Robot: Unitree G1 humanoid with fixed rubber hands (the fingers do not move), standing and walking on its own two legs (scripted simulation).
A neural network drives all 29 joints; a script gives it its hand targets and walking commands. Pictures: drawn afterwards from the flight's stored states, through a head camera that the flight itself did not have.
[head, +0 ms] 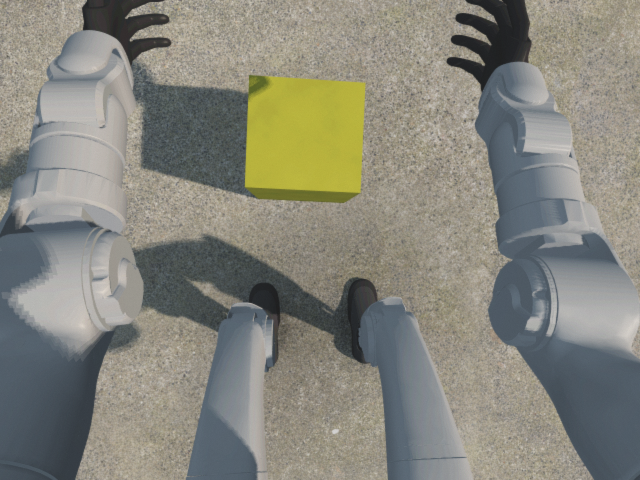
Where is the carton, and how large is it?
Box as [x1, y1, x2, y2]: [245, 75, 364, 202]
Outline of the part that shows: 249,75 245,187 258,198 344,202 359,193 364,83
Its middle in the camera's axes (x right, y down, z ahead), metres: -0.03 -0.20 +0.83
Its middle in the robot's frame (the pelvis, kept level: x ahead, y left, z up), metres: +0.53 +0.01 -0.52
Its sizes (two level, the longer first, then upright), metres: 0.210 0.200 0.250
